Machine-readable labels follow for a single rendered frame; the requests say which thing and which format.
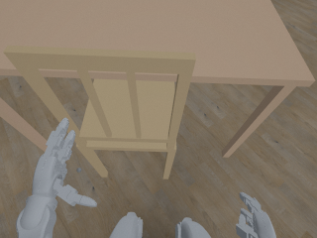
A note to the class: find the chair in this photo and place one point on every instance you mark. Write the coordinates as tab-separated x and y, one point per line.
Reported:
121	114

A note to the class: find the right robot hand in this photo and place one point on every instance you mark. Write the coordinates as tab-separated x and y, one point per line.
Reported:
259	224

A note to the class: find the left robot hand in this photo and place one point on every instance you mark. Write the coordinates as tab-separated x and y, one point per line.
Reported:
51	164

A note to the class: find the left robot shin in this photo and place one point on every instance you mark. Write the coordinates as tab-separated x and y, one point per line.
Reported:
131	213

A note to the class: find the left robot forearm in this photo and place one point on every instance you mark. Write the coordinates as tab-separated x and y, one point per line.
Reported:
38	218

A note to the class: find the left robot thigh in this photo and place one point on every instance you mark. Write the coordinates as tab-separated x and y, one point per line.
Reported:
129	226

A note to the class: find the table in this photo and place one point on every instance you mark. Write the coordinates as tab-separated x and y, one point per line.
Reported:
234	41

